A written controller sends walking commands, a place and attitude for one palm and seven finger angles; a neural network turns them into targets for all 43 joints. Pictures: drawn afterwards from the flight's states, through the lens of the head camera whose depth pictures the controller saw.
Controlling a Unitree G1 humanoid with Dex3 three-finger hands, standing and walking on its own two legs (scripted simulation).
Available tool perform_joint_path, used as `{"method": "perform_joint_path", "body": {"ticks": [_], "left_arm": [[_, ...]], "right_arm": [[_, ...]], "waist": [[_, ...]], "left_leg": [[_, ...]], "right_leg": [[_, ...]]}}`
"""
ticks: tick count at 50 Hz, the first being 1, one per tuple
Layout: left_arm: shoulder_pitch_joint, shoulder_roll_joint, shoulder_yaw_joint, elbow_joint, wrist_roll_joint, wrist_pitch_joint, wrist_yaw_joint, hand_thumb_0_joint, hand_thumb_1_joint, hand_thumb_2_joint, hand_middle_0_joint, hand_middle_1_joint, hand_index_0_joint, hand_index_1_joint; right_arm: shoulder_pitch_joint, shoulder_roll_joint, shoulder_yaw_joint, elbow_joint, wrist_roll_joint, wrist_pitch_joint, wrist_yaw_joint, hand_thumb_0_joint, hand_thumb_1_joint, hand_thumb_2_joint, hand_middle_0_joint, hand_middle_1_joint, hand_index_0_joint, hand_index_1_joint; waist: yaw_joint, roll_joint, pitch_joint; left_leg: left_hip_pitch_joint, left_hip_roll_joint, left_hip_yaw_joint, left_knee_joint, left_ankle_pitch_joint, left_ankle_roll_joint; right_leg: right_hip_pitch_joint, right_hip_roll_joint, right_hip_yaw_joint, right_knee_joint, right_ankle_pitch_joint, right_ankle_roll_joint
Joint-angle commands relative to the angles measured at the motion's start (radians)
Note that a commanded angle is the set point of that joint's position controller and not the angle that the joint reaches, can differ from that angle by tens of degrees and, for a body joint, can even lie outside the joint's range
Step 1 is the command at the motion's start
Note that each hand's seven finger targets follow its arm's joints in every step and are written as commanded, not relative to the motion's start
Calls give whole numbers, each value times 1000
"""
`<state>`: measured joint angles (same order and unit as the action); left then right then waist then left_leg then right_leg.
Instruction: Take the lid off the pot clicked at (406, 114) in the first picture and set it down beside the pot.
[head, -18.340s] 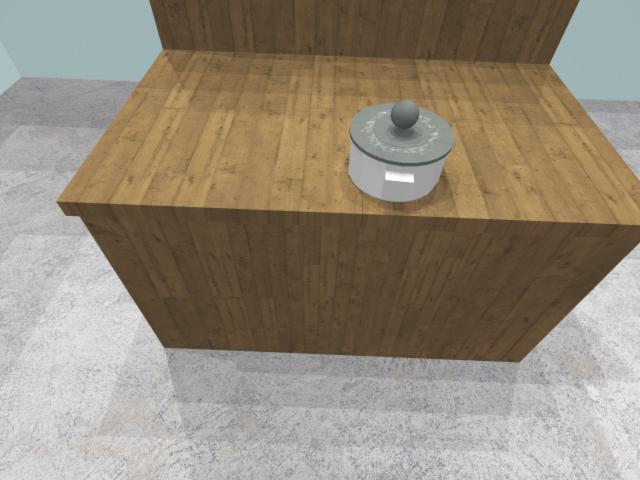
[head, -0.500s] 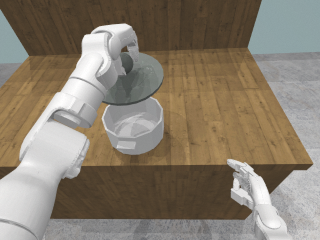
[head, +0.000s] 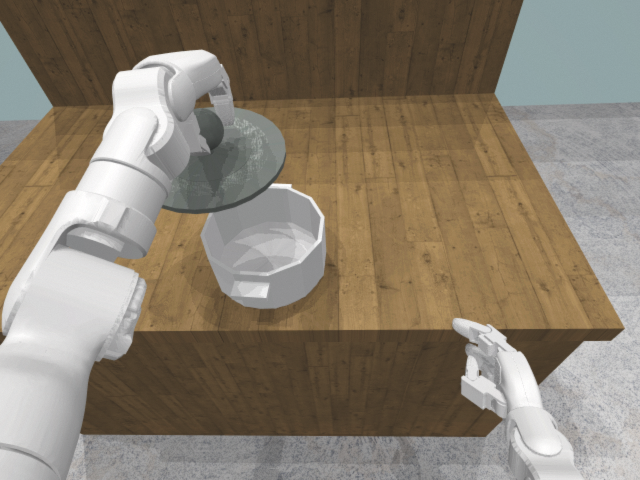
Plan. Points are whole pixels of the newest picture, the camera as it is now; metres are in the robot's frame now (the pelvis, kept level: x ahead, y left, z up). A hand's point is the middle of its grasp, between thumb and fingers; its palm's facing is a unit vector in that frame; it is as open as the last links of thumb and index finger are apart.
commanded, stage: move the lid sideways beside the pot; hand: left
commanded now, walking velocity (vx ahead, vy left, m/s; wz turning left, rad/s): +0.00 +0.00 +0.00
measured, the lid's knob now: (202, 130) +0.49 +0.15 +0.20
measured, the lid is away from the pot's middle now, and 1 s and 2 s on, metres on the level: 0.06 0.17 0.23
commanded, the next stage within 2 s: lower the lid onto the table in 1.86 s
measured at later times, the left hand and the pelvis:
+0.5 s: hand (135, 134) +0.45 +0.22 +0.22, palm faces -0.24 -0.07 -0.97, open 8.2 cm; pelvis +0.00 +0.01 +0.00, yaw +1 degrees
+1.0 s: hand (93, 138) +0.45 +0.26 +0.22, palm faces -0.24 -0.06 -0.97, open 8.2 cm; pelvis +0.00 +0.01 +0.00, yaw +1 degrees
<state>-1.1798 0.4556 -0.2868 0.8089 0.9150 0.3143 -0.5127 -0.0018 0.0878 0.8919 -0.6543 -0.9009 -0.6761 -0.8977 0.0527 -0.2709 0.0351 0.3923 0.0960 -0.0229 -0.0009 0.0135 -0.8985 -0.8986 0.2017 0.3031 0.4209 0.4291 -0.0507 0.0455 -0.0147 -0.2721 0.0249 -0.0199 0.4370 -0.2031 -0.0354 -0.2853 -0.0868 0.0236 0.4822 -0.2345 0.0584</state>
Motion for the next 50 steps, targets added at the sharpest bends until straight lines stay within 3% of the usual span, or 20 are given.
{"method": "perform_joint_path", "body": {"ticks": [1,3,5,8,10,14,22,24,26,29,31,33,34,37,39,42,43,44,46,50], "left_arm": [[-683,280,128,-316,33,-34,65,0,516,1087,-836,-1011,-848,-1003],[-621,277,123,-307,20,-33,60,0,516,1087,-836,-1011,-848,-1003],[-610,295,135,-231,35,-15,52,0,516,1087,-836,-1011,-848,-1003],[-641,305,122,-306,21,-30,49,0,516,1087,-836,-1011,-848,-1003],[-613,337,151,-233,39,-27,44,0,516,1087,-836,-1011,-848,-1003],[-659,353,150,-320,28,-56,40,0,516,1087,-836,-1011,-848,-1003],[-607,390,170,-280,25,-66,26,0,516,1087,-836,-1011,-848,-1003],[-608,366,144,-280,28,-74,28,0,516,1087,-836,-1011,-848,-1003],[-595,400,171,-245,28,-76,23,0,516,1087,-836,-1011,-848,-1003],[-649,418,169,-339,29,-103,26,0,516,1087,-836,-1011,-848,-1003],[-600,393,159,-279,24,-96,18,0,516,1087,-836,-1011,-848,-1003],[-607,459,198,-315,16,-109,19,0,516,1087,-836,-1011,-848,-1003],[-630,420,165,-325,22,-113,18,0,516,1087,-836,-1011,-848,-1003],[-604,399,152,-248,18,-108,8,0,516,1087,-836,-1011,-848,-1003],[-628,438,171,-277,20,-128,15,0,516,1087,-836,-1011,-848,-1003],[-611,486,205,-253,30,-142,12,0,516,1087,-836,-1011,-848,-1003],[-607,551,247,-292,25,-155,18,0,516,1087,-836,-1011,-848,-1003],[-621,548,241,-310,36,-163,21,0,516,1087,-836,-1011,-848,-1003],[-557,501,216,-256,31,-153,11,0,516,1087,-836,-1011,-848,-1003],[-532,545,249,-268,28,-159,5,0,516,1087,-836,-1011,-848,-1003]], "right_arm": [[23,-118,-49,28,-20,72,-23,0,-900,-900,200,300,200,300],[30,-125,-54,24,-16,77,-18,0,-900,-900,200,300,200,300],[18,-130,-48,45,-12,90,-20,0,-900,-900,200,300,200,300],[20,-134,-54,29,-12,87,-17,0,-900,-900,200,300,200,300],[32,-134,-49,46,-15,93,-22,0,-900,-900,200,300,200,300],[42,-133,-55,39,-16,85,-24,0,-900,-900,200,300,200,300],[52,-146,-54,54,-9,97,-22,0,-900,-900,200,300,200,300],[49,-142,-55,50,-10,96,-22,0,-900,-900,200,300,200,300],[60,-149,-55,60,-10,99,-26,0,-900,-900,200,300,200,300],[55,-143,-56,42,-12,91,-25,0,-900,-900,200,300,200,300],[62,-146,-55,58,-10,95,-27,0,-900,-900,200,300,200,300],[66,-159,-60,53,-11,97,-27,0,-900,-900,200,300,200,300],[56,-148,-56,43,-9,95,-26,0,-900,-900,200,300,200,300],[64,-154,-54,67,-5,100,-31,0,-900,-900,200,300,200,300],[76,-155,-56,65,-12,95,-32,0,-900,-900,200,300,200,300],[83,-158,-54,66,-9,96,-35,0,-900,-900,200,300,200,300],[82,-166,-59,57,-11,95,-35,0,-900,-900,200,300,200,300],[76,-159,-53,50,-10,96,-34,0,-900,-900,200,300,200,300],[77,-157,-54,55,-5,101,-31,0,-900,-900,200,300,200,300],[79,-166,-56,47,-4,108,-27,0,-900,-900,200,300,200,300]], "waist": [[1,20,-415],[-2,10,-402],[-4,1,-319],[-6,43,-364],[-1,12,-341],[-5,49,-398],[-1,46,-354],[-7,79,-356],[-4,38,-338],[-2,120,-391],[-4,88,-351],[-2,75,-373],[-4,112,-376],[-9,57,-313],[-8,99,-342],[1,80,-352],[3,82,-369],[6,116,-397],[3,98,-352],[8,99,-351]], "left_leg": [[219,-77,38,-13,201,74],[206,-77,39,-7,207,74],[168,-71,41,-19,155,69],[189,-76,40,-13,157,68],[172,-74,37,-14,144,71],[219,-71,35,-10,191,74],[192,-67,28,-11,185,68],[202,-67,31,-13,194,67],[186,-65,29,-13,160,69],[224,-67,24,-10,203,68],[208,-62,20,-7,201,67],[207,-62,20,-7,198,68],[215,-66,21,-14,210,67],[186,-60,25,-15,150,67],[197,-65,28,-17,148,69],[185,-63,23,-11,155,70],[186,-65,27,-2,167,72],[200,-66,26,-10,207,71],[195,-58,24,-1,226,69],[186,-62,22,8,232,71]], "right_leg": [[103,82,-82,-38,299,-98],[103,78,-83,-42,306,-99],[67,82,-91,-53,259,-97],[78,77,-87,-51,253,-100],[76,85,-92,-57,242,-97],[91,88,-89,-53,272,-97],[78,88,-99,-59,263,-98],[66,90,-97,-59,244,-99],[66,90,-100,-65,230,-97],[78,90,-96,-58,246,-100],[61,91,-104,-62,242,-100],[79,83,-98,-62,253,-101],[75,90,-98,-63,244,-99],[47,90,-106,-75,207,-95],[57,91,-101,-74,202,-96],[79,89,-103,-68,226,-97],[95,80,-95,-65,247,-99],[110,88,-95,-60,262,-99],[82,90,-105,-62,264,-97],[86,89,-106,-62,273,-98]]}}
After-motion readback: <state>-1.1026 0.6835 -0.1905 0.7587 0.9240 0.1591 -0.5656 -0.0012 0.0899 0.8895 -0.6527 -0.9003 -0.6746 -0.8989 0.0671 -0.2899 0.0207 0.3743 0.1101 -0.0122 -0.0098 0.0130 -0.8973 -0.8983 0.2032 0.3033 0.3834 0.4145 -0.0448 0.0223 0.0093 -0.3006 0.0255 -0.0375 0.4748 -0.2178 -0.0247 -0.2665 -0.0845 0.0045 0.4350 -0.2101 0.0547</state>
